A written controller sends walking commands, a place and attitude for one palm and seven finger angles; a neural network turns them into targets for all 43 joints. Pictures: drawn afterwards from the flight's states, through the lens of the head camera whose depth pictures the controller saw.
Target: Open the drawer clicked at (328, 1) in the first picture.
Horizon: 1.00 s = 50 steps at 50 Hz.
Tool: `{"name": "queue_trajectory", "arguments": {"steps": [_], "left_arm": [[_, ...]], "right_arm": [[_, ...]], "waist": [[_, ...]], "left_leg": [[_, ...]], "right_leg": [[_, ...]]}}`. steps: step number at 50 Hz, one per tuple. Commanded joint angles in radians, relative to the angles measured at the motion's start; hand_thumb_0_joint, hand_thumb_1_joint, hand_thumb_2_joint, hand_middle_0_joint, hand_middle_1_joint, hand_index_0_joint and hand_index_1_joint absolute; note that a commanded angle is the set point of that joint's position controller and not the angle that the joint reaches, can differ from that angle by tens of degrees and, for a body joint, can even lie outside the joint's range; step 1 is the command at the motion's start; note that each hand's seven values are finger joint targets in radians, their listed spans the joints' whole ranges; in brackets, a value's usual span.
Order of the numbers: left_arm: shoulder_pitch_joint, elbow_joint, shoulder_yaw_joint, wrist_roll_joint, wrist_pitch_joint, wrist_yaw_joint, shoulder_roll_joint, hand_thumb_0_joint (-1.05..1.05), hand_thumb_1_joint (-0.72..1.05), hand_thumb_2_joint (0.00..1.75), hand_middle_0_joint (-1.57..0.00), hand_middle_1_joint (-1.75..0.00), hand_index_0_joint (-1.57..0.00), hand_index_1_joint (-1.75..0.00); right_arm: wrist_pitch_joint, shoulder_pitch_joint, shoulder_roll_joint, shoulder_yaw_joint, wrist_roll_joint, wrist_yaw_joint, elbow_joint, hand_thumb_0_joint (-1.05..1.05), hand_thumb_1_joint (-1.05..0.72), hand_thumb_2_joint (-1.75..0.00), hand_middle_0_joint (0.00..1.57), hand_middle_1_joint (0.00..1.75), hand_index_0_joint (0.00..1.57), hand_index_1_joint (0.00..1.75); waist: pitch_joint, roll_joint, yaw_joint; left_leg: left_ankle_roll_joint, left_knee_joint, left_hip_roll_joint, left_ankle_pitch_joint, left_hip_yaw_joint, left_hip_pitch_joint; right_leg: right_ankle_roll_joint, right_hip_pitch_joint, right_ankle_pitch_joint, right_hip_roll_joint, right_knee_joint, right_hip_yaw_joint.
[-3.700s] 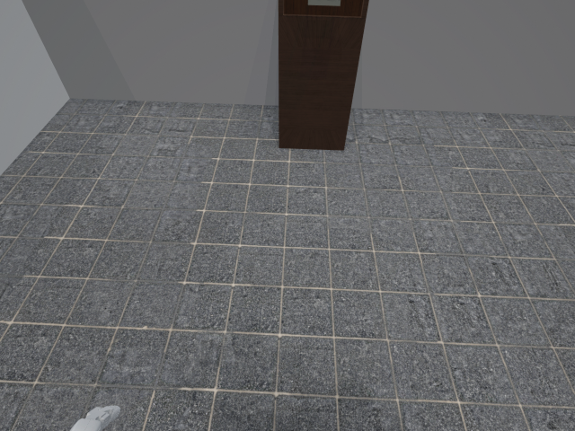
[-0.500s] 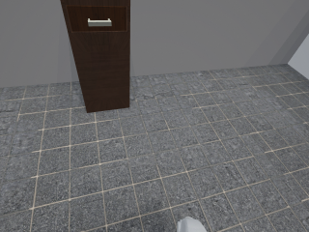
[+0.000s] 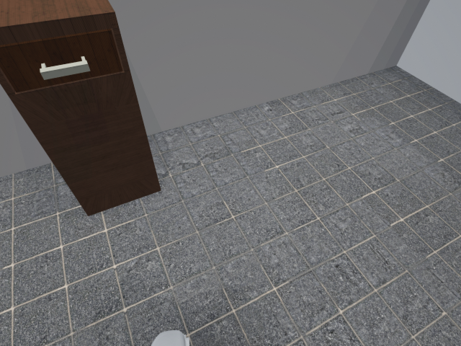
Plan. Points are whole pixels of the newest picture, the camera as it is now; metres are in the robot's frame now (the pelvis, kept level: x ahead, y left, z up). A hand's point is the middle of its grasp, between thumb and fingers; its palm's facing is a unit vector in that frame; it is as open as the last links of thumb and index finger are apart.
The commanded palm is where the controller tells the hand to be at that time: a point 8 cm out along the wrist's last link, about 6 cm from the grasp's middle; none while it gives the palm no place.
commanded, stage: walk to a spot facing it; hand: left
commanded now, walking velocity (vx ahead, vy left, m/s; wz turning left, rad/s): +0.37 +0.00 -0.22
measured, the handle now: (64, 66) +0.86 +0.54 +0.02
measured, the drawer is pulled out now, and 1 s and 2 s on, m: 0.00 0.00 0.00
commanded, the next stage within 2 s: turn to face it in 0.48 s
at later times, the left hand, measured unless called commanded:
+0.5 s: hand (131, 248) +0.35 +0.25 -0.16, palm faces -0.15 -0.96 -0.22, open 7.4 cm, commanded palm none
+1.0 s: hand (177, 216) +0.45 +0.15 -0.15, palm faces -0.11 -0.98 -0.16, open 7.3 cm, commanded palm none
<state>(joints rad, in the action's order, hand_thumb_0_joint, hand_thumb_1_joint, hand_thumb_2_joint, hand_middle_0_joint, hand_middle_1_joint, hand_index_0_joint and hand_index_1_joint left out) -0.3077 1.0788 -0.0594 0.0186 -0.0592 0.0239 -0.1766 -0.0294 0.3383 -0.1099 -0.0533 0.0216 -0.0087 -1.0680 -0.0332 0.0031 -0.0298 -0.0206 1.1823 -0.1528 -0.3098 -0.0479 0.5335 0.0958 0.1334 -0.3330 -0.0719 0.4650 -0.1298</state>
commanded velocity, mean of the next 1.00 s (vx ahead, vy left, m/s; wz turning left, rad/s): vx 0.07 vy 0.00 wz -0.02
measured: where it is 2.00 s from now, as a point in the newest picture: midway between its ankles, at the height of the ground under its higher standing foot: outside the picture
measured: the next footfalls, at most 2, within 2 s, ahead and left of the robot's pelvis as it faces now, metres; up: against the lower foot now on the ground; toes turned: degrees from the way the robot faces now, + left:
left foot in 0.20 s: +0.26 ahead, +0.19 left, +0.00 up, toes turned +7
right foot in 0.62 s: +0.37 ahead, -0.09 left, +0.00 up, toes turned -25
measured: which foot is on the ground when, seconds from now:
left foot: up 0.00-0.18, down 0.20-0.62, up 0.64-1.00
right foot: down 0.00-0.22, up 0.24-0.60, down 0.62-1.00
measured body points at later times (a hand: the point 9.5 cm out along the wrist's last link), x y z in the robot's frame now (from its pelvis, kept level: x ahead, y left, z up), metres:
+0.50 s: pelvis +0.23 +0.06 +0.01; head +0.26 +0.05 +0.45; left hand +0.36 +0.30 -0.14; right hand +0.23 -0.19 -0.14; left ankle +0.22 +0.18 -0.73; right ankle +0.26 -0.07 -0.68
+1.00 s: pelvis +0.30 +0.01 +0.00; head +0.33 +0.01 +0.45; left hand +0.45 +0.20 -0.14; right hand +0.28 -0.21 -0.16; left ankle +0.31 +0.14 -0.69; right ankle +0.34 -0.07 -0.73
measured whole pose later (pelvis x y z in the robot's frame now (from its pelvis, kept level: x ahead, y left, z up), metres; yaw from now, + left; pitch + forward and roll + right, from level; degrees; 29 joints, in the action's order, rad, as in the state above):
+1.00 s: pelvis +0.30 +0.01 +0.00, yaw -7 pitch -1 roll +0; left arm -0.12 0.93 -0.03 0.02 0.00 0.02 -0.11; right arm 0.06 0.28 -0.15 -0.05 0.01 0.01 -1.03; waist -0.06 0.01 -0.03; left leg -0.06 0.89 -0.09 -0.45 -0.11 0.39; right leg 0.06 0.27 -0.22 0.09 0.51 -0.32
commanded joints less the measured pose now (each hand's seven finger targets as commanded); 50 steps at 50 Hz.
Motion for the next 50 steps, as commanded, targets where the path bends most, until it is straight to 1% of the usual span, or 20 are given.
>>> {"name": "queue_trajectory", "arguments": {"steps": [1,6,7,9,10,11,12,15,18,22,26,29,30,31,32,33,34,35,37,50], "left_arm": [[-0.043,-0.025,-0.004,0.002,-0.032,-0.009,-0.091,0.00,0.90,0.90,-0.20,-0.30,-0.20,-0.30],[-0.126,0.004,-0.016,0.004,-0.026,-0.010,-0.127,0.00,0.90,0.90,-0.20,-0.30,-0.20,-0.30],[-0.132,0.004,-0.018,0.001,-0.023,-0.010,-0.134,0.00,0.90,0.90,-0.20,-0.30,-0.20,-0.30],[-0.111,-0.007,-0.023,-0.006,-0.018,-0.007,-0.144,0.00,0.90,0.90,-0.20,-0.30,-0.20,-0.30],[-0.114,-0.029,-0.022,-0.013,-0.015,-0.012,-0.104,0.00,0.90,0.90,-0.20,-0.30,-0.20,-0.30],[-0.132,-0.053,-0.013,-0.025,-0.019,-0.021,-0.055,0.00,0.90,0.90,-0.20,-0.30,-0.20,-0.30],[-0.069,-0.068,-0.019,-0.014,-0.018,-0.017,-0.090,0.00,0.90,0.90,-0.20,-0.30,-0.20,-0.30],[0.063,-0.097,-0.024,-0.005,0.005,-0.037,-0.070,0.00,0.90,0.90,-0.20,-0.30,-0.20,-0.30],[0.002,-0.106,-0.024,0.001,0.055,-0.046,-0.014,0.00,0.90,0.90,-0.20,-0.30,-0.20,-0.30],[0.048,-0.152,-0.031,0.003,0.083,-0.055,-0.009,0.00,0.90,0.90,-0.20,-0.30,-0.20,-0.30],[0.118,-0.199,-0.030,0.009,0.076,-0.057,-0.038,0.00,0.90,0.90,-0.20,-0.30,-0.20,-0.30],[0.013,-0.189,-0.039,0.011,0.059,-0.049,-0.097,0.00,0.90,0.90,-0.20,-0.30,-0.20,-0.30],[-0.066,-0.164,-0.049,0.019,0.038,-0.037,-0.172,0.00,0.90,0.90,-0.20,-0.30,-0.20,-0.30],[-0.119,-0.153,-0.070,0.019,0.024,-0.025,-0.282,0.00,0.90,0.90,-0.20,-0.30,-0.20,-0.30],[-0.110,-0.153,-0.057,-0.006,0.031,-0.014,-0.289,0.00,0.90,0.90,-0.20,-0.30,-0.20,-0.30],[-0.019,-0.170,-0.042,-0.004,0.037,-0.007,-0.240,0.00,0.90,0.90,-0.20,-0.30,-0.20,-0.30],[0.069,-0.195,-0.037,0.000,0.034,-0.005,-0.226,0.00,0.90,0.90,-0.20,-0.30,-0.20,-0.30],[0.137,-0.206,-0.025,0.002,0.037,0.001,-0.181,0.00,0.90,0.90,-0.20,-0.30,-0.20,-0.30],[0.177,-0.210,-0.005,0.001,0.035,0.002,-0.138,0.00,0.90,0.90,-0.20,-0.30,-0.20,-0.30],[0.103,-0.170,-0.035,0.012,0.057,0.019,-0.158,0.00,0.90,0.90,-0.20,-0.30,-0.20,-0.30]], "right_arm": [[-0.005,-0.005,-0.029,0.002,0.000,0.022,0.071,0.00,-0.90,-0.90,0.20,0.30,0.20,0.30],[-0.037,-0.176,-0.080,0.004,0.003,0.033,0.126,0.00,-0.90,-0.90,0.20,0.30,0.20,0.30],[-0.042,-0.171,-0.097,0.000,0.004,0.027,0.126,0.00,-0.90,-0.90,0.20,0.30,0.20,0.30],[-0.051,0.022,-0.170,-0.019,0.012,0.008,0.071,0.00,-0.90,-0.90,0.20,0.30,0.20,0.30],[-0.055,0.172,-0.281,-0.046,0.021,-0.004,0.041,0.00,-0.90,-0.90,0.20,0.30,0.20,0.30],[-0.051,0.268,-0.374,-0.066,0.023,-0.008,0.023,0.00,-0.90,-0.90,0.20,0.30,0.20,0.30],[-0.044,0.222,-0.345,-0.048,0.010,-0.007,0.028,0.00,-0.90,-0.90,0.20,0.30,0.20,0.30],[-0.056,0.030,-0.211,-0.015,0.011,-0.018,0.066,0.00,-0.90,-0.90,0.20,0.30,0.20,0.30],[-0.054,-0.038,-0.192,-0.012,0.009,-0.023,0.076,0.00,-0.90,-0.90,0.20,0.30,0.20,0.30],[-0.037,-0.090,-0.201,-0.029,0.006,-0.018,0.109,0.00,-0.90,-0.90,0.20,0.30,0.20,0.30],[-0.015,-0.085,-0.240,-0.046,0.006,-0.010,0.123,0.00,-0.90,-0.90,0.20,0.30,0.20,0.30],[0.001,-0.109,-0.270,-0.052,0.004,-0.006,0.142,0.00,-0.90,-0.90,0.20,0.30,0.20,0.30],[0.007,-0.066,-0.232,-0.037,0.000,0.002,0.137,0.00,-0.90,-0.90,0.20,0.30,0.20,0.30],[0.012,-0.034,-0.141,-0.014,-0.010,0.005,0.160,0.00,-0.90,-0.90,0.20,0.30,0.20,0.30],[0.032,-0.037,-0.165,-0.010,-0.022,-0.012,0.160,0.00,-0.90,-0.90,0.20,0.30,0.20,0.30],[0.042,-0.044,-0.145,-0.007,-0.018,-0.013,0.143,0.00,-0.90,-0.90,0.20,0.30,0.20,0.30],[0.044,-0.003,-0.138,0.001,-0.012,-0.009,0.127,0.00,-0.90,-0.90,0.20,0.30,0.20,0.30],[0.048,0.012,-0.170,-0.007,-0.007,-0.007,0.096,0.00,-0.90,-0.90,0.20,0.30,0.20,0.30],[0.055,0.026,-0.158,-0.001,-0.004,-0.005,0.070,0.00,-0.90,-0.90,0.20,0.30,0.20,0.30],[0.064,-0.069,-0.106,-0.011,-0.009,0.018,0.124,0.00,-0.90,-0.90,0.20,0.30,0.20,0.30]], "waist": [[-0.117,-0.077,-0.006],[-0.069,-0.143,0.059],[-0.040,-0.134,0.051],[0.091,-0.084,-0.044],[0.220,0.096,-0.099],[0.337,0.322,-0.114],[0.297,0.243,-0.107],[0.012,0.106,-0.038],[0.011,0.158,0.032],[-0.019,0.188,0.043],[0.000,0.193,0.018],[0.060,0.103,0.086],[0.132,-0.091,0.120],[0.219,-0.364,0.125],[0.290,-0.288,0.112],[0.176,-0.190,0.080],[0.180,-0.271,0.044],[0.141,-0.220,0.022],[0.092,-0.135,0.001],[0.080,-0.137,0.055]], "left_leg": [[-0.032,-0.274,-0.021,0.133,-0.055,-0.035],[-0.015,-0.528,0.047,0.150,-0.116,-0.066],[-0.009,-0.568,0.075,0.145,-0.135,-0.118],[0.012,-0.683,0.083,0.236,-0.133,-0.440],[0.072,-0.659,-0.114,0.387,0.087,-0.717],[0.188,-0.739,-0.388,0.547,0.396,-0.877],[0.220,-0.805,-0.409,0.466,0.385,-0.779],[0.142,-0.831,-0.320,0.588,0.134,-0.476],[0.096,-0.855,-0.245,0.588,-0.088,-0.366],[0.090,-0.867,-0.206,0.538,-0.223,-0.325],[0.085,-0.779,-0.218,0.564,-0.244,-0.418],[0.040,-0.533,-0.211,0.597,-0.255,-0.400],[-0.005,-0.299,-0.134,0.387,-0.262,-0.254],[-0.049,0.007,0.047,-0.286,-0.201,-0.028],[-0.028,0.048,0.036,-0.361,-0.006,-0.081],[-0.022,0.058,0.020,-0.301,0.025,-0.070],[-0.022,0.076,0.027,-0.219,0.043,-0.060],[-0.020,0.069,0.017,-0.131,0.051,-0.096],[-0.023,0.002,0.022,-0.075,0.044,-0.127],[-0.034,-0.392,0.040,-0.149,-0.061,-0.112]], "right_leg": [[0.084,0.193,0.401,0.232,-0.241,0.151],[0.047,-0.028,0.569,0.234,-0.133,0.179],[0.042,-0.060,0.655,0.232,-0.077,0.185],[-0.006,0.003,0.747,0.207,0.201,0.163],[-0.056,0.209,0.450,0.127,0.440,0.111],[-0.077,0.400,-0.239,0.027,0.787,0.072],[-0.060,0.427,-0.268,0.077,0.913,0.148],[-0.095,0.500,-0.092,0.184,0.919,0.140],[-0.114,0.409,-0.050,0.185,0.741,0.093],[-0.131,0.366,0.071,0.177,0.487,0.029],[-0.122,0.333,0.124,0.148,0.305,-0.004],[-0.096,0.111,0.194,0.111,0.132,-0.017],[-0.065,-0.093,0.446,0.194,0.043,0.085],[0.057,-0.204,0.846,0.477,-0.014,0.468],[0.112,-0.157,0.805,0.515,-0.071,0.442],[0.097,-0.058,0.600,0.478,-0.121,0.368],[0.063,-0.017,0.406,0.445,-0.156,0.368],[0.028,0.050,0.299,0.409,-0.177,0.281],[0.010,0.125,0.305,0.385,-0.182,0.169],[0.048,-0.022,0.397,0.473,-0.100,0.022]]}}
